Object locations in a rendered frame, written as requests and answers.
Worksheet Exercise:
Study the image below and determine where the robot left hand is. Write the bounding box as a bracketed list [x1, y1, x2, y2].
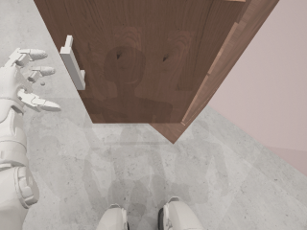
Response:
[0, 48, 61, 113]

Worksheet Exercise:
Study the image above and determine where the left robot shin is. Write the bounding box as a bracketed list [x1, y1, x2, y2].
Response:
[109, 204, 120, 209]

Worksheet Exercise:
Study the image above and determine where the robot left upper arm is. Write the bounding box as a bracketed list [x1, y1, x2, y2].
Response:
[0, 166, 39, 230]

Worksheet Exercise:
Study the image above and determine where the robot left thigh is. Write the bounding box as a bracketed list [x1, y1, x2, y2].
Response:
[96, 207, 128, 230]

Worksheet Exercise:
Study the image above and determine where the robot left forearm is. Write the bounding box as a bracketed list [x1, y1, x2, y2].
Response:
[0, 99, 30, 172]

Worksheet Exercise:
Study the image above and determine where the cupboard door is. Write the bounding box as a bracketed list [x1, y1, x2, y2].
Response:
[34, 0, 246, 124]

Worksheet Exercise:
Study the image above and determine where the handle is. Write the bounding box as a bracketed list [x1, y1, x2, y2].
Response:
[59, 35, 85, 90]

